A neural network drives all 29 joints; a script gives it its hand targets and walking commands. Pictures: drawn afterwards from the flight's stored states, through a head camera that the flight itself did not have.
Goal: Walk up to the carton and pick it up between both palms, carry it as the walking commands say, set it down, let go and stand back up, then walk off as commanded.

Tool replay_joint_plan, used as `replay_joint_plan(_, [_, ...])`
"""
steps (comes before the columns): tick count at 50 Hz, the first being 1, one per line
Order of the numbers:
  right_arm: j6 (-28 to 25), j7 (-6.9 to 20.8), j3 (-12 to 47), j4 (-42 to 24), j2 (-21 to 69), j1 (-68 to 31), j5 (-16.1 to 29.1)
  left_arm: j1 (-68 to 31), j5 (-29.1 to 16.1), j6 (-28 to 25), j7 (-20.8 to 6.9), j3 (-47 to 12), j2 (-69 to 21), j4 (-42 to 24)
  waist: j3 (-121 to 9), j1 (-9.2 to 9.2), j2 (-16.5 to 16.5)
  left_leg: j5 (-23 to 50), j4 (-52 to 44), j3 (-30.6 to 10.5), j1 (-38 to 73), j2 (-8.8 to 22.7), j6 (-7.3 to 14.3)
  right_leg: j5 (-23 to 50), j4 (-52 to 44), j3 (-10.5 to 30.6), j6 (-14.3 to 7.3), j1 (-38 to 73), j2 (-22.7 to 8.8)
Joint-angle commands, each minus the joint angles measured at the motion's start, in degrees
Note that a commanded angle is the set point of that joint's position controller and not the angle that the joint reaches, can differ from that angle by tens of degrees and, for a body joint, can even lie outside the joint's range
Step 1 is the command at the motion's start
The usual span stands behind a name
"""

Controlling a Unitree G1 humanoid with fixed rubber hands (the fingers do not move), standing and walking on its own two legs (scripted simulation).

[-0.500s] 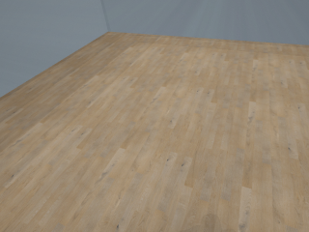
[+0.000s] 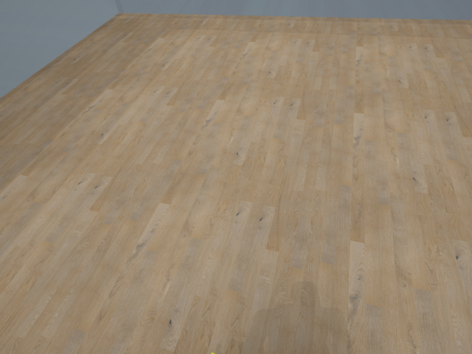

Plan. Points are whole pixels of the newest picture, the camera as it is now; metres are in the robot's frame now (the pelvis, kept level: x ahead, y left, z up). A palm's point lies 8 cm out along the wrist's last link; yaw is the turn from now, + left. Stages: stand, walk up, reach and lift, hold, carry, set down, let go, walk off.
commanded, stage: walk off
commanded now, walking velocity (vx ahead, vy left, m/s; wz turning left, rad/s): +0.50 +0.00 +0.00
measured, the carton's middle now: out of the picture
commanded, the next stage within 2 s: stand in 0.48 s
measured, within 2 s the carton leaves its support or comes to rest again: rests again in 0.74 s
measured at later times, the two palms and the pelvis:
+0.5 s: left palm out of the picture +0.13 +0.31 -0.13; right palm out of the picture +0.03 -0.19 -0.14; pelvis +0.07 +0.05 +0.00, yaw -2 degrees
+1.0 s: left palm out of the picture +0.03 +0.27 -0.13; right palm (355, 309) +0.25 -0.19 -0.12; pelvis +0.08 +0.04 +0.01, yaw +1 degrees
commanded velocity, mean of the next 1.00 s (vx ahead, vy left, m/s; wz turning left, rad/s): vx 0.23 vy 0.00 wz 0.00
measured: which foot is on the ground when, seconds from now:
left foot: up 0.00-0.24, down 0.26-0.56, up 0.58-1.00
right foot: down 0.00-0.24, up 0.26-0.56, down 0.58-1.00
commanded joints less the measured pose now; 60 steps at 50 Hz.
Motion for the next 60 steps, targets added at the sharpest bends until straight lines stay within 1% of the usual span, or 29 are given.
replay_joint_plan(1, [-2.71, -0.08, 0.07, -7.82, -2.08, -9.82, 1.38, 15.53, 0.47, -0.77, 0.65, 3.05, 11.96, 4.12, -5.98, 5.96, -16.01, 2.37, -1.49, -0.78, -26.43, -0.60, 0.42, 9.39, -16.65, 16.28, -3.56, 32.44, -11.35])
replay_joint_plan(5, [-1.96, -0.33, 0.04, -6.77, -2.94, -9.03, 1.63, 15.51, 0.31, 0.12, 1.40, 0.90, 5.78, 5.09, -8.59, 5.48, -11.64, -1.84, -15.01, 0.18, -18.56, -2.85, -1.82, 11.56, -16.41, 13.49, -4.68, 31.42, -9.88])
replay_joint_plan(9, [-1.08, -0.57, 0.94, -5.00, 3.03, -3.08, 1.48, 3.60, -0.63, 2.37, 1.09, 2.21, 11.05, 2.85, -1.22, -1.09, -10.36, -0.79, -42.72, 3.79, 1.64, -3.82, -3.08, -7.50, -19.62, 7.23, -5.55, 7.89, -6.69])
replay_joint_plan(11, [-0.57, -1.04, -1.73, 0.85, -4.89, 11.57, 0.27, 1.91, -1.76, 2.72, 0.77, 0.99, 4.44, 1.27, -1.16, -8.44, 5.37, 2.88, -46.40, 2.71, 26.41, -2.13, -2.71, -17.18, -3.03, -0.43, -1.22, -15.73, -0.74])
replay_joint_plan(12, [-0.39, -1.16, -3.20, 1.86, -10.29, 18.42, -0.53, -3.53, -2.14, 2.10, 0.26, 0.01, 0.84, -2.10, -1.44, -12.91, 24.84, -9.62, -55.12, -15.97, 31.08, 14.42, 1.53, -21.19, 13.09, -2.76, 0.80, -30.15, 3.17])
replay_joint_plan(13, [0.14, -1.94, -3.27, 0.10, -14.47, 16.84, 0.17, -11.20, -1.82, 1.96, 0.13, 0.97, 4.07, -5.70, 5.30, -13.28, 24.03, -18.08, -61.18, -19.16, 18.67, 21.48, 2.60, -14.20, 19.70, 4.36, 0.53, -33.33, -0.68])
replay_joint_plan(15, [-0.16, -2.72, -2.67, -2.85, -13.43, 10.41, 0.55, -16.75, -1.58, 2.05, -0.92, 0.89, 2.88, -8.28, 6.19, -10.76, 12.98, -12.63, -61.11, -13.82, 12.51, 21.39, 3.64, -10.83, 20.74, 8.70, 0.98, -29.26, -0.64])
replay_joint_plan(16, [-1.22, -2.97, -2.91, -2.89, -11.78, 7.35, -0.07, -14.29, -1.60, 1.36, -1.36, 1.10, 3.03, -7.25, 7.00, -8.15, 13.81, -11.10, -60.82, -11.67, 11.37, 19.52, 5.12, -8.50, 22.71, 7.47, 1.59, -27.01, -4.70])
replay_joint_plan(18, [-2.23, -2.19, -1.99, -4.74, -10.41, 3.02, -0.30, -10.99, -1.20, 1.81, -2.54, 1.90, 5.40, -4.78, 9.71, -5.07, 9.21, 4.18, -58.82, -0.42, 7.15, 10.62, 2.96, -4.02, 20.14, 1.53, 1.93, -22.47, -1.59])
replay_joint_plan(20, [-3.70, -2.38, -1.41, -5.62, -7.90, 0.35, 0.10, -8.99, -0.16, 2.21, -3.05, 2.31, 4.93, -4.52, 7.23, -2.87, 6.08, 9.79, -56.51, 4.48, 10.45, 9.62, 3.20, 0.86, 13.80, -1.09, 1.82, -18.90, -0.35])
replay_joint_plan(23, [-3.43, -1.40, -0.89, -3.80, -5.89, 6.59, 0.59, -10.56, -1.56, 2.86, -4.15, 0.78, 1.31, -6.24, 9.59, -4.86, 10.25, 9.28, -55.09, 3.64, 0.11, 8.88, 3.17, 0.82, 5.92, -3.46, 1.93, -6.06, 0.28])
replay_joint_plan(25, [-3.55, -2.17, -0.59, -2.51, -5.44, 5.39, 1.01, -9.23, -1.16, 2.29, -4.03, 0.97, 1.78, -6.05, 10.63, -2.48, 8.26, 13.38, -52.23, 1.72, -4.82, 13.12, 3.49, 3.77, 4.36, -1.00, 0.33, 0.30, -0.72])
replay_joint_plan(27, [-3.54, -1.88, -1.14, -3.24, -8.77, 2.21, 0.46, 1.32, -0.89, 1.87, -3.27, 1.75, 3.64, -2.72, 4.41, 3.37, 3.13, 26.11, -38.50, 4.78, -6.81, 9.33, 1.88, 4.35, 1.09, -1.13, -0.53, 14.86, 2.30])
replay_joint_plan(28, [-3.49, -1.69, -0.87, -3.78, -7.60, 0.35, -0.32, 10.76, -0.89, 1.73, -2.44, 2.54, 6.42, 1.23, -1.42, 6.95, -3.11, 28.81, -25.10, 8.20, -6.45, 5.59, 0.95, 3.76, -0.90, -4.71, -1.63, 22.36, 5.14])
replay_joint_plan(29, [-3.03, -1.06, -0.60, -3.54, -4.31, 4.55, 0.17, 23.37, 0.39, 1.47, -1.24, 4.06, 14.07, 5.02, -11.42, 11.91, -23.26, 2.38, -4.30, 9.75, -11.78, -2.31, -2.05, 7.17, -8.07, 9.91, -2.69, 33.35, -7.77])
replay_joint_plan(30, [-1.99, -2.08, -0.39, -4.79, -3.78, 7.18, 0.47, 17.85, 0.65, 0.48, -0.75, 3.12, 16.84, 2.41, -12.54, 6.15, -29.18, -15.61, 4.72, 1.38, -15.21, -4.89, -2.03, 22.82, -14.06, 27.25, -3.24, 34.57, -17.91])
replay_joint_plan(32, [-1.73, -1.95, -2.04, -3.89, -7.63, 3.48, 2.41, 13.32, -0.52, 0.08, 0.05, 2.47, 13.36, 2.01, -15.06, 4.87, -10.31, -5.86, 8.26, -1.20, -19.01, -4.37, -3.17, 52.51, -9.77, 18.08, -7.10, 36.09, -15.54])
replay_joint_plan(34, [-1.29, -2.49, -1.68, -3.24, -6.16, 1.46, 1.79, 10.80, -1.18, -0.96, 0.81, 1.57, 10.98, 3.03, -16.49, 4.02, -6.17, -1.53, -0.90, -3.45, -19.98, -2.96, -3.55, 57.71, -6.81, 10.81, -2.08, 38.00, -11.63])
replay_joint_plan(35, [-1.58, -2.39, -0.88, -2.96, -3.35, 1.47, 1.60, 10.21, -1.37, -0.66, 1.30, 1.73, 13.62, 2.99, -15.29, 3.40, -11.41, -0.94, -3.29, -3.37, -16.86, -3.06, -3.29, 59.75, -7.66, 9.24, -0.36, 35.02, -11.07])
replay_joint_plan(37, [-1.42, -2.42, -0.66, -3.92, -3.13, 0.99, 2.17, 9.64, -0.30, 0.08, 2.47, 1.32, 10.87, 3.44, -15.40, 4.18, -14.21, -2.43, -7.94, -3.70, -21.36, -4.83, -4.21, 58.88, -7.46, 10.57, -2.58, 42.81, -9.06])
replay_joint_plan(38, [-0.44, -2.69, -0.61, -2.68, -2.63, 2.07, 2.05, 10.18, -1.13, 0.23, 2.49, 0.88, 9.86, 3.71, -16.92, 3.97, -7.60, -0.11, -10.71, -3.45, -16.97, -4.44, -5.14, 54.06, -9.38, 11.96, -3.49, 39.35, -10.23])
replay_joint_plan(44, [3.30, -2.01, 0.11, -2.76, 1.79, -0.76, 1.82, 1.58, -0.99, 1.27, 2.60, 0.07, 9.59, 2.40, -14.34, 0.28, -14.61, -9.31, -30.37, -0.55, -3.83, -8.16, -5.97, 20.92, -16.28, 11.22, -4.19, 26.20, -5.36])
replay_joint_plan(46, [4.82, -2.05, 0.19, -1.75, 1.13, 1.45, 1.96, 4.91, -0.85, 2.63, 1.77, 0.19, 8.84, 4.53, -10.79, 0.48, -10.40, -7.47, -35.21, 0.80, -1.52, -9.05, -4.79, 6.78, -20.16, 12.88, -3.90, 21.23, -5.20])
replay_joint_plan(49, [5.53, -1.79, -0.99, -1.98, -3.30, 3.07, 1.72, 1.39, -0.42, 4.04, 2.03, 0.90, 10.16, 2.57, -7.32, -2.57, -4.64, 3.31, -46.03, 6.52, 11.60, -11.27, -3.96, -3.15, -21.49, 5.57, 0.96, 4.92, 1.67])
replay_joint_plan(50, [5.34, -2.21, -1.37, -2.07, -4.86, 6.92, 1.92, 1.41, 0.11, 4.80, 2.04, 1.73, 11.44, 1.98, -5.34, -4.12, -7.29, 1.31, -53.31, 5.39, 17.52, -8.71, -2.11, -6.61, -19.68, 2.44, 3.23, -2.91, 3.88])
replay_joint_plan(52, [5.50, -2.68, -2.07, -3.65, -10.60, 6.29, 0.22, -0.28, -1.46, 4.93, 0.22, 0.13, 5.36, 0.87, -0.07, -6.55, 17.71, -14.57, -59.92, -15.95, 5.01, 13.10, 2.96, -10.48, -1.50, -1.52, 3.70, -8.87, 3.98])
replay_joint_plan(53, [4.67, -2.46, -1.39, -5.42, -12.00, 1.99, -0.18, -6.48, -0.84, 5.84, -0.40, 1.08, 7.17, -1.62, 7.72, -6.49, 13.14, -20.99, -64.15, -17.59, -8.92, 18.39, 4.85, -8.42, 5.59, 1.89, 2.81, -7.85, 2.58])
replay_joint_plan(56, [2.76, -2.84, -1.13, -9.24, -10.08, -14.06, -0.36, 5.66, 0.02, 6.03, -2.22, 0.04, 1.22, 4.27, 10.07, 3.87, 8.31, -2.29, -57.88, 1.08, -9.75, 8.14, 4.83, -4.98, 16.47, 1.77, 1.01, -1.92, 4.81])
replay_joint_plan(60, [1.27, -2.54, -0.56, -6.01, -6.01, -5.90, 1.69, 5.66, -0.60, 5.08, -0.56, -0.92, 1.31, 3.01, 10.26, 2.06, 5.30, 16.33, -44.35, 5.74, -4.64, 4.93, 1.62, -1.29, 0.49, 2.84, 0.67, 2.75, 2.94])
